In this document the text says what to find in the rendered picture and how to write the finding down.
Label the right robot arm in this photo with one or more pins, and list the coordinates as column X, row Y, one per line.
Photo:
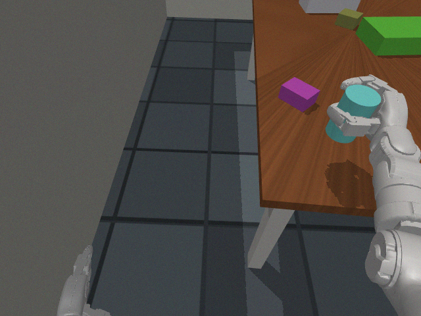
column 394, row 257

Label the right robot hand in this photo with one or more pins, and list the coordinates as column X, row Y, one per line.
column 392, row 110

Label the left robot hand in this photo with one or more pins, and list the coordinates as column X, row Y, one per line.
column 73, row 299

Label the table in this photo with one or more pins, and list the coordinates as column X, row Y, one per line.
column 300, row 166

